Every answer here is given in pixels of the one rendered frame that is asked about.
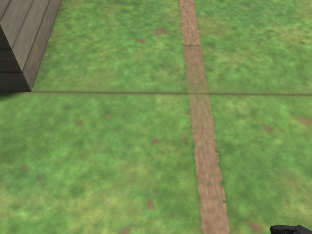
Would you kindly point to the robot right hand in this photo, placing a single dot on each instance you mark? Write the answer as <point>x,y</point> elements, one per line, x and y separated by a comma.
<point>289,229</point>

